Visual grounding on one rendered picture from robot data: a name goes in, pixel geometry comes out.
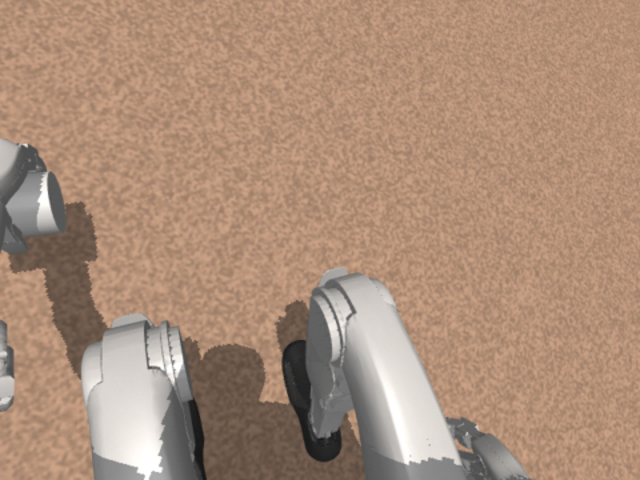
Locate can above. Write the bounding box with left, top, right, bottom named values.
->
left=5, top=171, right=66, bottom=237

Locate right robot foot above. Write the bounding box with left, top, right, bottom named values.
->
left=282, top=340, right=342, bottom=462

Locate right robot hand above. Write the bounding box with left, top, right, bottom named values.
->
left=445, top=417, right=530, bottom=480

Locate left robot hand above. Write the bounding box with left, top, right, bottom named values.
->
left=0, top=138, right=47, bottom=254

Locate left robot foot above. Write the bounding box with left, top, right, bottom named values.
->
left=188, top=397, right=207, bottom=480

